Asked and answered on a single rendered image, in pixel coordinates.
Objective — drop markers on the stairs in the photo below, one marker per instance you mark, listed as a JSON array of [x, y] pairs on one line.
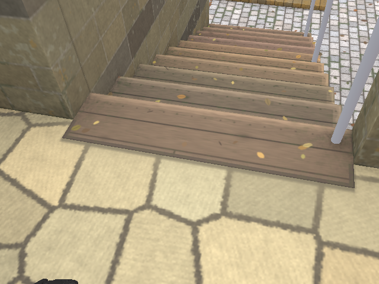
[[244, 70]]

